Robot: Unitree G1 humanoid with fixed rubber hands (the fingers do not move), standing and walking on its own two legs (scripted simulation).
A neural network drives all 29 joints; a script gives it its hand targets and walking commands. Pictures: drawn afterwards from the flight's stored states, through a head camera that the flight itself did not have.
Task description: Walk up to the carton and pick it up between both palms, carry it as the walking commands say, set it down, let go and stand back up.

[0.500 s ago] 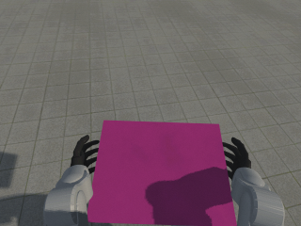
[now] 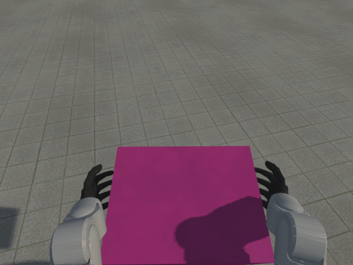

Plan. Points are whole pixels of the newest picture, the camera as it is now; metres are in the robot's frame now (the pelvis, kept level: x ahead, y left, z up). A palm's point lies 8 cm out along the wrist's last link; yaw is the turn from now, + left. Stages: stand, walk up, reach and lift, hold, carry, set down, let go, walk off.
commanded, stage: carry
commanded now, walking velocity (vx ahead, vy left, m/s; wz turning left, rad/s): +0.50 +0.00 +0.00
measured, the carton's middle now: (183, 208) +0.24 +0.00 +0.02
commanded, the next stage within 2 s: none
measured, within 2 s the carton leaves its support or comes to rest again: neither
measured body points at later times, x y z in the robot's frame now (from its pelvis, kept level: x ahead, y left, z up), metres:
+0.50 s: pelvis +0.07 -0.02 +0.01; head +0.05 -0.02 +0.46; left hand +0.30 +0.16 +0.10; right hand +0.30 -0.20 +0.10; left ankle +0.01 +0.10 -0.74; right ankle +0.11 -0.13 -0.73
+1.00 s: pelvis +0.30 -0.01 +0.00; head +0.31 -0.01 +0.45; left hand +0.54 +0.17 +0.07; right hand +0.54 -0.19 +0.07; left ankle +0.33 +0.08 -0.74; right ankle +0.17 -0.11 -0.67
